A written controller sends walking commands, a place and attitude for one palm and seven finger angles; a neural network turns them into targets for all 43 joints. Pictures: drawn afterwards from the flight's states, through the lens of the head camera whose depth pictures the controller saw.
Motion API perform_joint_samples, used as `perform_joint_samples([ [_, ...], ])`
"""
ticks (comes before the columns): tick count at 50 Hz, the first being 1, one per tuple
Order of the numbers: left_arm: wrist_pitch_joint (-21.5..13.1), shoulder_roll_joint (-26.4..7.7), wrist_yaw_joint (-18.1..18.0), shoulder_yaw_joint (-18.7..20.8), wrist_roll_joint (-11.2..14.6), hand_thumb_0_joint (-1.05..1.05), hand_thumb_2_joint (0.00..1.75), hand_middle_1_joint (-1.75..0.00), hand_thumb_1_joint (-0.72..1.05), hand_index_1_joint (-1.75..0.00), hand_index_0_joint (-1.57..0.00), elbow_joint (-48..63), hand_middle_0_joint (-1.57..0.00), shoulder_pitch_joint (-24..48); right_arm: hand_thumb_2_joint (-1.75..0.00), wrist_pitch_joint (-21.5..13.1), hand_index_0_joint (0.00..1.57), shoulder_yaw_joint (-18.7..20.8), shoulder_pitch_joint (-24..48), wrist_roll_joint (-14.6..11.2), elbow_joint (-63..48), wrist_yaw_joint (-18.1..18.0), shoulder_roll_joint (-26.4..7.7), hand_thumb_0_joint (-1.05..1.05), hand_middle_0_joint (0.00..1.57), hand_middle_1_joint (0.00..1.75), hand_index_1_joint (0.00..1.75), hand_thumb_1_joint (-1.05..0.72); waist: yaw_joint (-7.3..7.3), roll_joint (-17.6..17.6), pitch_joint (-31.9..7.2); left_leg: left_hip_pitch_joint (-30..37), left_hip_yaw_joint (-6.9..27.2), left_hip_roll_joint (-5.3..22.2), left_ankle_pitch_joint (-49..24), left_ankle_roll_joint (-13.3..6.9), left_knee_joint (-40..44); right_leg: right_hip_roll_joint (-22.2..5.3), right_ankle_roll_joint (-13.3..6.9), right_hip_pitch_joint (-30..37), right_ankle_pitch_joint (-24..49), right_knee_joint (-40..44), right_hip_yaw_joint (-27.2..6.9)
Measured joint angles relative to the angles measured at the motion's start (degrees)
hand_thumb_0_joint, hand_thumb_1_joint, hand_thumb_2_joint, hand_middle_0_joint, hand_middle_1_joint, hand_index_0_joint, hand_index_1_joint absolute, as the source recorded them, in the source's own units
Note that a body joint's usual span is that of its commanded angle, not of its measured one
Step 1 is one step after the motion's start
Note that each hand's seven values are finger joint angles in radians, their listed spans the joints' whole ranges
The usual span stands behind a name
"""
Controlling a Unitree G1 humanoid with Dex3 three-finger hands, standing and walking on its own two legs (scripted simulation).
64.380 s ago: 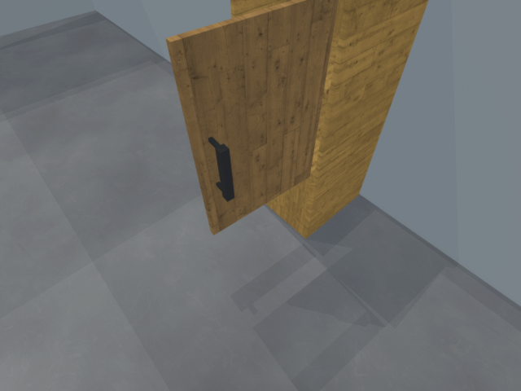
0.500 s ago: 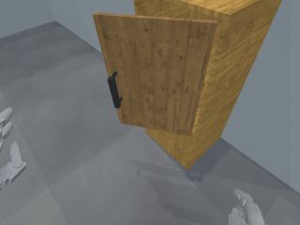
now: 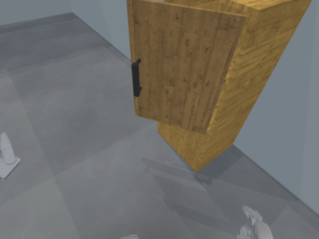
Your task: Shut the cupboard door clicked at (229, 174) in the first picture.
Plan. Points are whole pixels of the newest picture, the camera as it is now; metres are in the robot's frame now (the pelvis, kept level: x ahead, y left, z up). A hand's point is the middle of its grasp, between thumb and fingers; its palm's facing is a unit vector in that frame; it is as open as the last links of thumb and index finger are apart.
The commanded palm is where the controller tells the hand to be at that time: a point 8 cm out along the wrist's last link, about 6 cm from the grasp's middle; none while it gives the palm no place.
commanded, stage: step back with the hand held close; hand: left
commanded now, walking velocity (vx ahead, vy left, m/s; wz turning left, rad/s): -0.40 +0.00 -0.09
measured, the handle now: (137, 78) +0.77 +0.14 -0.04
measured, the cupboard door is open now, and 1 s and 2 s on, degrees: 34 34 34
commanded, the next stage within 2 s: stop stepping back and stand still in 0.42 s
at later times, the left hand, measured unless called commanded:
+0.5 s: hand out of the picture +0.07 +0.28 +0.18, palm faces +0.51 -0.75 -0.42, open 7.4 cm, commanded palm +0.02 +0.30 +0.20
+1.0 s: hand out of the picture -0.03 +0.26 +0.20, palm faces +0.38 -0.79 -0.48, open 7.4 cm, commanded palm -0.07 +0.30 +0.20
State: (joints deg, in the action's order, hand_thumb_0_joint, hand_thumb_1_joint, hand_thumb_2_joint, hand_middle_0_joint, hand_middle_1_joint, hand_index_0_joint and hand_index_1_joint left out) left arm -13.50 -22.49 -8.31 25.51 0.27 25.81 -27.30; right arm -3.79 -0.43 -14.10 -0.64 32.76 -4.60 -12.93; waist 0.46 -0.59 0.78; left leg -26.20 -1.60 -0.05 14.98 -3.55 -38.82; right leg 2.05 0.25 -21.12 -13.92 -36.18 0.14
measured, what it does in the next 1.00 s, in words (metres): walks backwards: right foot, then left foot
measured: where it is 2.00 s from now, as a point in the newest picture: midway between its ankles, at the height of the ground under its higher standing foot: outside the picture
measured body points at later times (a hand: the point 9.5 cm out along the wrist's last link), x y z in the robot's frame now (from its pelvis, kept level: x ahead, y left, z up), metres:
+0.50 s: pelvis -0.13 +0.00 -0.01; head -0.11 +0.02 +0.44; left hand +0.03 +0.32 +0.21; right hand +0.08 -0.21 -0.08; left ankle +0.09 +0.10 -0.71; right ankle -0.23 -0.11 -0.73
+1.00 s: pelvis -0.23 +0.01 +0.01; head -0.25 +0.03 +0.46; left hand -0.06 +0.30 +0.22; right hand -0.15 -0.26 -0.08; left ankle -0.16 +0.12 -0.68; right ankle -0.21 -0.10 -0.72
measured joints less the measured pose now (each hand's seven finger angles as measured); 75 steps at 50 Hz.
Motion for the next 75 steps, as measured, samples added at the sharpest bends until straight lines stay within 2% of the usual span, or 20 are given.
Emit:
perform_joint_samples([
  [7, -1.77, -0.82, -1.24, 0.1, 1.26, 0.01, 0.9, -0.3, 0.88, -0.3, -0.21, 3.22, -0.21, -2.33, -0.9, -0.54, 0.21, 1.0, 0.8, 0.59, 2.14, 1.28, -0.01, 0.02, 0.2, 0.3, 0.3, -0.9, -0.95, 0.96, -0.44, -2.42, -0.23, -0.78, 7.47, 2.71, -1.07, -0.82, -0.41, -2.0, 2.85, 1.32, -0.39],
  [12, -1.52, -1.8, -1.68, -0.52, 1.58, 0.01, 0.9, -0.3, 0.88, -0.3, -0.21, 2.5, -0.21, -0.79, -0.9, -0.51, 0.21, 0.96, 1.6, 0.04, 2.13, 0.58, -0.17, 0.02, 0.2, 0.3, 0.3, -0.9, -0.01, 0.69, 0.21, -3.17, -0.65, -0.12, 0.04, 0.48, 2.14, -0.09, 0.5, -3.91, -0.81, -0.56, -0.66],
  [17, -0.79, -4.48, -0.91, 1.42, 2.09, 0.01, 0.9, -0.3, 0.88, -0.3, -0.21, 2.65, -0.22, 1.48, -0.9, -2.43, 0.2, 1.89, 1.59, 0.53, 2.64, 0.76, 1.94, 0.02, 0.2, 0.3, 0.3, -0.9, 1.41, -1.34, 0.26, -5.14, -1.76, 4.23, -12.31, -0.77, 6.72, 4.01, 0.18, -2.91, -11.54, -19.69, 0.25],
  [22, -1.12, -4.43, -1.3, 3.94, 4.36, 0.01, 0.9, -0.3, 0.88, -0.3, -0.21, 4.76, -0.21, -2.5, -0.9, -3.55, 0.21, 1.22, 3.51, 0.32, 3.39, 2.0, 3.47, 0.02, 0.2, 0.3, 0.3, -0.9, -1.04, 0.08, -3.43, -8.94, -6.51, 5.98, -16.42, 0.24, 9.75, 2.16, -1.44, 8.15, -17.49, -8.75, 2.79],
  [24, -1.41, -3.72, -1.3, 4.17, 4.49, 0.01, 0.9, -0.3, 0.89, -0.3, -0.21, 4.88, -0.21, -2.52, -0.9, -3.96, 0.21, 0.84, 5.69, 0.57, 3.02, 2.26, 3.73, 0.02, 0.2, 0.3, 0.3, -0.9, -2.77, 1.46, -3.43, -11.92, -8.85, 6.02, -12.73, 2.27, 8.23, 0.82, -3.14, 11.12, -18.43, 0.18, 0.84],
  [26, -1.7, -0.95, -1.33, 0.98, 3.19, 0.01, 0.9, -0.3, 0.89, -0.3, -0.21, 3.82, -0.21, -0.6, -0.9, -3.86, 0.21, 0.83, 7.14, 0.9, 5.05, 2.3, 3.14, 0.02, 0.2, 0.3, 0.3, -0.9, -4.28, 0.24, -1.75, -12.9, -6.57, 5.84, -2.4, 5.6, 0.89, 1.28, -2.56, 10.38, -16.1, -0.62, 0.06],
  [29, -1.15, 0.19, -1.52, -2.1, 1.78, 0.01, 0.9, -0.3, 0.88, -0.3, -0.21, 3.92, -0.21, 0.88, -0.9, -2.75, 0.21, -0.23, 5.27, 0.47, 7.49, 1.92, 4.02, 0.02, 0.2, 0.3, 0.3, -0.9, -6.15, 3.91, -3.1, -8.69, -4.37, 1.97, 4.72, 6.36, -8.67, -1.29, -0.8, 11.09, -11.92, 1.68, -2.67],
  [32, 0.0, -0.13, -1.5, -1.75, 1.73, 0.01, 0.9, -0.3, 0.88, -0.3, -0.21, 3.98, -0.21, 1.65, -0.9, -2.17, 0.21, -1.34, 2.91, -0.12, 5.14, 1.11, 3.66, 0.02, 0.2, 0.3, 0.3, -0.9, -4.32, 4.65, -5.13, 1.56, -3.58, 0.78, -4.14, 5.14, 0.18, -1.93, -0.34, 9.84, -9.82, 0.97, -3.02],
  [35, 1.53, -1.43, -1.45, -1.53, 2.22, 0.01, 0.9, -0.3, 0.88, -0.3, -0.21, 0.52, -0.21, 5.09, -0.9, -2.45, 0.21, -0.37, 3.37, -0.57, 3.46, 0.77, 2.6, 0.02, 0.2, 0.3, 0.3, -0.9, -0.94, 3.13, -4.1, 4.14, -3.09, 0.05, -1.11, 0.93, 4.95, -1.83, 0.23, 6.92, -10.15, -3.11, -2.63],
  [38, 3.1, -2.88, -1.28, -0.04, 2.9, 0.01, 0.9, -0.3, 0.89, -0.3, -0.21, -2.59, -0.21, 3.15, -0.9, -1.97, 0.21, -0.83, 3.7, -0.41, 2.02, 0.97, 2.66, 0.02, 0.2, 0.3, 0.3, -0.9, 1.3, 3.53, -2.77, 4.89, -5.17, 0.38, -4.64, 0.8, 7.1, -1.67, -0.04, 6.12, -8.58, -0.05, -3.1],
  [43, 5.26, -2.95, -0.43, -1.01, 2.77, 0.01, 0.9, -0.3, 0.89, -0.3, -0.21, -0.21, -0.21, -5.35, -0.9, -0.72, 0.21, -0.18, -0.66, -0.01, 0.71, 0.67, 2.21, 0.01, 0.2, 0.3, 0.3, -0.9, 4.42, 1.78, -2.61, 4.44, -3.61, 1.5, -2.35, 2.27, 9.94, -0.87, -1.56, 6.51, -8.29, 4.27, -0.72],
  [46, 5.04, -3.67, -0.57, -1.11, 2.36, 0.01, 0.9, -0.3, 0.89, -0.3, -0.21, 4.24, -0.21, -9.14, -0.9, 0.23, 0.2, 0.59, -3.41, 0.58, 1.48, 0.51, 1.64, 0.01, 0.2, 0.3, 0.3, -0.9, 3.85, 1.7, -2.18, 1.97, -2.14, 1.82, 6.86, 3.13, 6.3, -0.44, -3.62, 5.96, -9.03, 4.85, 0.87],
  [50, 2.06, -3.79, -1.48, 0.54, 1.32, 0.01, 0.9, -0.3, 0.88, -0.3, -0.21, 7.55, -0.22, -9.16, -0.9, 0.84, 0.2, 1.52, -4.91, 1.52, 6.01, 0.85, 0.26, 0.02, 0.2, 0.3, 0.3, -0.9, -0.34, 4.08, -2.35, -2.42, -1.78, 0.92, 8.37, 3.59, -10.56, -1.85, -4.63, 3.91, -3.58, 3.1, -0.02],
  [52, 0.84, -2.56, -2.19, 1.09, 0.77, 0.01, 0.9, -0.3, 0.88, -0.3, -0.21, 6.36, -0.22, -6.78, -0.9, 0.9, 0.2, 1.65, -5.43, 1.78, 7.35, 0.6, -0.62, 0.02, 0.2, 0.3, 0.3, -0.9, -1.67, 4.3, -3.43, 0.35, -1.85, 1.72, 8.11, 2.97, -8.25, -3.0, -3.44, 2.69, -4.67, 0.87, 0.4],
  [56, 0.4, 0.03, -3.24, 0.83, 0.71, 0.01, 0.9, -0.3, 0.88, -0.3, -0.21, -0.36, -0.21, 1.61, -0.9, -1.13, 0.2, 2.39, -4.2, 1.16, 7.44, -0.85, -2.07, 0.02, 0.2, 0.3, 0.3, -0.9, -0.64, 1.13, -3.8, 4.23, 0.09, 2.51, 4.72, 2.03, -0.97, -2.44, -1.65, -1.68, -12.62, -9.39, 1.23],
  [60, 2.4, 0.44, -2.44, 0.36, 0.43, 0.01, 0.9, -0.3, 0.89, -0.3, -0.2, -7.29, -0.21, 4.79, -0.9, -2.36, 0.2, 1.5, -1.54, 0.73, 6.76, -0.24, 1.5, 0.02, 0.2, 0.3, 0.3, -0.91, 1.17, 1.19, -2.45, 5.08, -0.71, 2.53, 0.06, 2.69, -0.44, -0.98, -0.89, -4.72, -11.64, -22.17, 2.15],
  [64, 4.31, 0.44, -1.33, -2.16, 0.57, 0.01, 0.9, -0.3, 0.89, -0.3, -0.2, -4.25, -0.21, -0.53, -0.9, -2.29, 0.2, -0.49, -1.87, 0.81, 4.5, 0.92, 4.55, 0.02, 0.2, 0.3, 0.3, -0.9, 2.22, 1.06, -3.69, 4.51, -1.45, 3.61, 1.81, 3.82, 0.99, -0.04, -1.59, 2.15, -12.01, -9.69, 5.27],
  [68, 3.02, -0.44, -0.68, -3.64, 0.09, 0.01, 0.9, -0.3, 0.88, -0.3, -0.21, 1.79, -0.21, -3.22, -0.9, -1.12, 0.21, -0.94, -0.53, 1.35, 5.32, 1.6, 4.64, 0.02, 0.2, 0.3, 0.3, -0.9, 0.33, 1.55, -2.19, -2.94, 0.87, 2.06, 9.06, 3.93, -15.6, 0.25, -7.5, 3.53, -6.87, -2.93, 5.87],
  [71, 0.73, -0.48, -0.77, -2.43, 0.43, 0.01, 0.9, -0.3, 0.88, -0.3, -0.21, 1.82, -0.22, -5.0, -0.9, -0.28, 0.21, -0.6, -0.4, 1.33, 6.93, 1.72, 3.29, 0.02, 0.2, 0.3, 0.3, -0.9, -1.09, 1.71, -2.23, -5.64, 0.74, 0.8, 3.32, 4.51, -23.85, 0.02, -7.39, 5.89, -3.45, 3.22, 5.37],
  [75, -1.02, -1.1, -1.39, -0.08, 1.11, 0.01, 0.9, -0.3, 0.88, -0.3, -0.21, -3.73, -0.22, -5.32, -0.9, 0.03, 0.21, 0.93, -0.65, 0.67, 6.34, 0.88, 0.54, 0.02, 0.2, 0.3, 0.3, -0.9, -1.35, 0.39, -2.81, -5.23, -0.37, 0.62, -1.19, 4.73, -22.01, -0.46, -6.69, 8.18, -0.08, 9.84, 4.74],
])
